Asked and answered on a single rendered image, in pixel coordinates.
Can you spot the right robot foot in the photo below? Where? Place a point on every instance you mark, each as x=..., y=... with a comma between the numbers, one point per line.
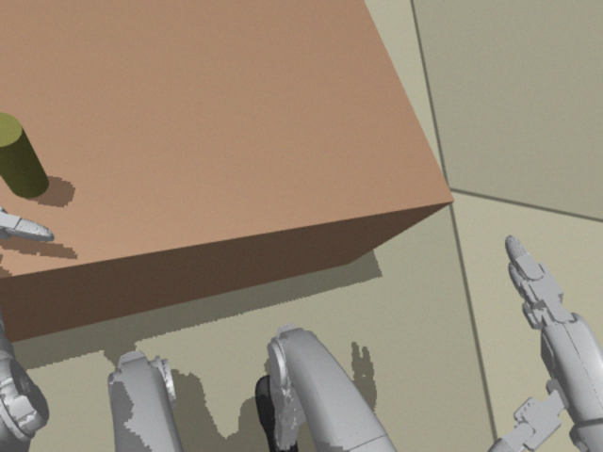
x=266, y=413

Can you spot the left robot hand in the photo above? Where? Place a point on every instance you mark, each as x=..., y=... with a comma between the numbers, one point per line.
x=24, y=228

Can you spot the can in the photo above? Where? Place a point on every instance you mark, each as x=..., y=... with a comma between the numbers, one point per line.
x=19, y=166

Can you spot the right robot arm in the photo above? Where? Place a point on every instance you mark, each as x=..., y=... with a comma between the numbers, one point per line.
x=587, y=436

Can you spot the left robot arm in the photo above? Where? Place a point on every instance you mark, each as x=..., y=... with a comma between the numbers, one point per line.
x=23, y=407

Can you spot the right robot hand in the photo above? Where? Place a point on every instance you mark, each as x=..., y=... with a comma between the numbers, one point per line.
x=570, y=351

